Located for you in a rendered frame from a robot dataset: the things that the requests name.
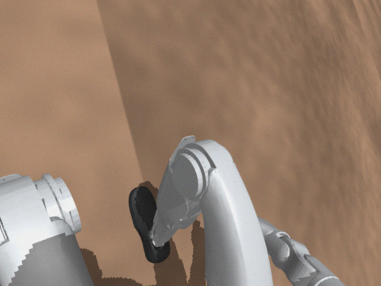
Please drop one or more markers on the right robot foot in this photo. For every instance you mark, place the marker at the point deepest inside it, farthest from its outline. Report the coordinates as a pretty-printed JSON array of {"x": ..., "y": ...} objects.
[{"x": 142, "y": 209}]

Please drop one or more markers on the right robot arm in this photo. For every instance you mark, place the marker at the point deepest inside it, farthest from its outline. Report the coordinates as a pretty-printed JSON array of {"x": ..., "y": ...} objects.
[{"x": 299, "y": 266}]

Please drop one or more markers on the right robot hand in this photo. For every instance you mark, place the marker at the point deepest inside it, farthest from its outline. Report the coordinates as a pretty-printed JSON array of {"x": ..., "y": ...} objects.
[{"x": 266, "y": 227}]

